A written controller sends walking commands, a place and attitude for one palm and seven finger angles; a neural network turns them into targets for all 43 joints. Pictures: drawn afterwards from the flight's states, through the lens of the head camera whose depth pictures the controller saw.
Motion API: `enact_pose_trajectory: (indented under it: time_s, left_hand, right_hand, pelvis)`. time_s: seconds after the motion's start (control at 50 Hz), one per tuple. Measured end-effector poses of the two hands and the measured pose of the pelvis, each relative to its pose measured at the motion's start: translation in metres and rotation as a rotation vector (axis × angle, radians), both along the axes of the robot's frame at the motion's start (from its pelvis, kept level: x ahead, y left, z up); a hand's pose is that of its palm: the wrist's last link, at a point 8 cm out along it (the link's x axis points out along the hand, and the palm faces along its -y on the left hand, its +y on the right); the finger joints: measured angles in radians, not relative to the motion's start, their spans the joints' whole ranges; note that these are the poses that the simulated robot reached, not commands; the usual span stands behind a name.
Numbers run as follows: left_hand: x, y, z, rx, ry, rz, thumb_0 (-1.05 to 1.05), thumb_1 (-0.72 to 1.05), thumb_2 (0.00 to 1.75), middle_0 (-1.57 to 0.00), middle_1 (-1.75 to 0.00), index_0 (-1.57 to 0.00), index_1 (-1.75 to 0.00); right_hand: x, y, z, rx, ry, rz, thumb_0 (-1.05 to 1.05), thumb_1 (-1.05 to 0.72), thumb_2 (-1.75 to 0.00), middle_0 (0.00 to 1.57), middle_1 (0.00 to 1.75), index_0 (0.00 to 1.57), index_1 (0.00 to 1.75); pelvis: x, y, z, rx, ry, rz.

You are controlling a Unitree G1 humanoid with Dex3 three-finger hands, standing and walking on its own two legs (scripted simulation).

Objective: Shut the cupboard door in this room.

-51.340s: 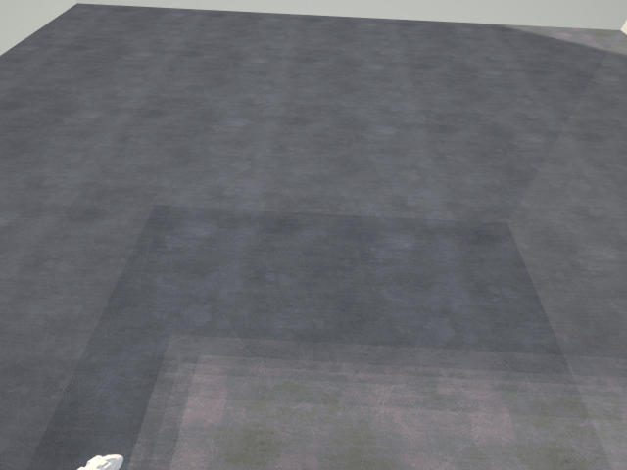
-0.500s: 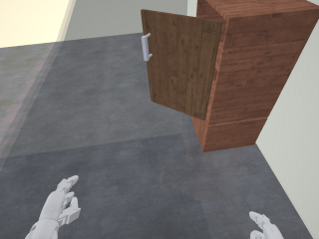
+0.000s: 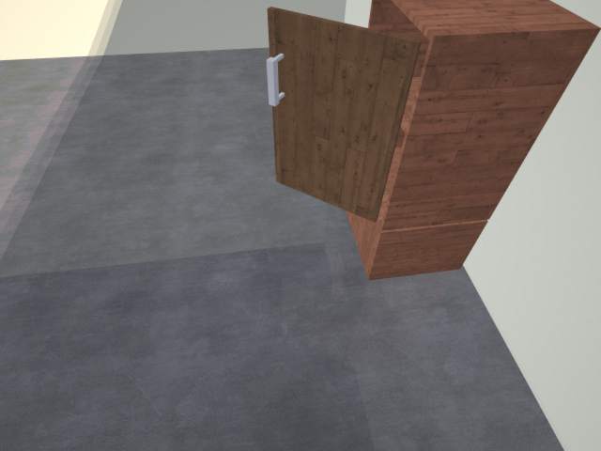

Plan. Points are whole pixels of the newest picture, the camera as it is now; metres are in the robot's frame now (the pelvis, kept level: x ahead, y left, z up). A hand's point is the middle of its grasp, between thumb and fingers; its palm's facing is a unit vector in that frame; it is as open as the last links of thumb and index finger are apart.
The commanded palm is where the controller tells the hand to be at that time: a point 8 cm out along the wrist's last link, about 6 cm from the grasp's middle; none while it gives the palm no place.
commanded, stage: let the arm hang, fingers relaxed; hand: left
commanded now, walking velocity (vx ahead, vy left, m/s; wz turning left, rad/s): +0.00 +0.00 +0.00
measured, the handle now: (277, 79) +1.05 +0.13 -0.02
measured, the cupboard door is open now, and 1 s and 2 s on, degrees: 51 51 51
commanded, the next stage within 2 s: look to check the result in 0.44 s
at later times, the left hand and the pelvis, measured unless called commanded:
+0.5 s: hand out of the picture -0.02 +0.17 -0.18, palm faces +0.03 -0.99 -0.16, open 7.4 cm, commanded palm none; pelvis +0.00 +0.01 +0.00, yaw -1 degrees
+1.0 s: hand out of the picture +0.02 +0.20 -0.17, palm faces -0.01 -0.97 -0.24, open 7.4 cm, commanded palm none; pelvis +0.01 +0.00 +0.00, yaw -1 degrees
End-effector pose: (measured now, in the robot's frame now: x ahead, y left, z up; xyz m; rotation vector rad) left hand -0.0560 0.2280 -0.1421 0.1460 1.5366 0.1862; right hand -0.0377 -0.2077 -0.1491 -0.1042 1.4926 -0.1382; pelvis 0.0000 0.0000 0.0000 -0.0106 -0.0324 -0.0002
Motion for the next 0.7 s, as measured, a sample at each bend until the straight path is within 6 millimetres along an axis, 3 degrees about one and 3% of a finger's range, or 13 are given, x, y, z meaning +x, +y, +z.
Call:
enact_pose_trajectory:
  time_s: [0.16, 0.32, 0.7]
  left_hand:
    - [0.018, -0.014, -0.006, -0.042, -0.067, -0.007, 0.00, 0.91, 0.90, -0.20, -0.30, -0.20, -0.30]
    - [0.035, -0.021, -0.009, -0.068, -0.121, -0.016, 0.00, 0.90, 0.90, -0.20, -0.30, -0.20, -0.30]
    - [0.034, 0.008, -0.001, 0.002, -0.083, -0.031, 0.00, 0.90, 0.90, -0.20, -0.30, -0.20, -0.30]
  right_hand:
    - [0.005, 0.013, -0.002, 0.012, -0.043, -0.014, 0.00, -0.91, -0.90, 0.20, 0.30, 0.20, 0.30]
    - [0.012, 0.015, -0.001, 0.002, -0.075, -0.021, 0.00, -0.91, -0.90, 0.20, 0.30, 0.20, 0.30]
    - [0.016, -0.008, 0.003, -0.037, -0.056, -0.014, 0.00, -0.91, -0.90, 0.20, 0.30, 0.20, 0.30]
  pelvis:
    - [-0.002, 0.006, 0.000, 0.005, -0.002, -0.007]
    - [-0.001, 0.009, 0.000, 0.007, 0.000, -0.010]
    - [0.002, 0.007, 0.001, 0.008, 0.000, -0.013]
